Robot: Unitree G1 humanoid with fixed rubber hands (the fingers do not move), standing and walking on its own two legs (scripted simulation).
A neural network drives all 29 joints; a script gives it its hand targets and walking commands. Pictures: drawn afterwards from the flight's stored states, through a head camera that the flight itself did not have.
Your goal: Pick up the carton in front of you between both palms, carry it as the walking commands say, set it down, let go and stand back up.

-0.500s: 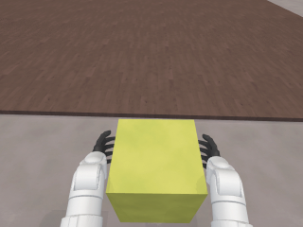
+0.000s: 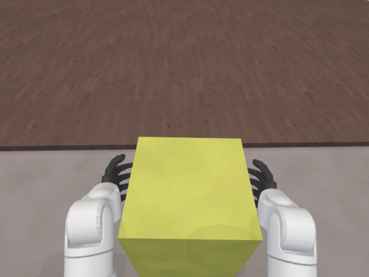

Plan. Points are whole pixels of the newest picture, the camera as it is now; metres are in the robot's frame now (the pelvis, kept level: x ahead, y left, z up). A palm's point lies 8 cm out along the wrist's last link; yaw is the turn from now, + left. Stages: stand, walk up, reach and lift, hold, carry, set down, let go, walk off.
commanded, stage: carry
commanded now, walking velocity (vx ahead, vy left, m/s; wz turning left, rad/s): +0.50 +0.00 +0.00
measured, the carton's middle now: (188, 211) +0.26 +0.00 +0.02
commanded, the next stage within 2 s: none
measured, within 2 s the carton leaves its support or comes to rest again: neither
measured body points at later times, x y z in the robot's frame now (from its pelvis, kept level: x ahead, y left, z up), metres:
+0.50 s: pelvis +0.31 -0.05 +0.01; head +0.35 -0.06 +0.46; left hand +0.58 +0.12 +0.06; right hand +0.60 -0.18 +0.05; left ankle +0.28 +0.09 -0.66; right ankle +0.32 -0.12 -0.74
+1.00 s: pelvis +0.64 +0.01 +0.01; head +0.68 +0.02 +0.46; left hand +0.98 +0.15 +0.14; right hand +0.97 -0.15 +0.15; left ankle +0.64 +0.08 -0.74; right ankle +0.65 -0.14 -0.66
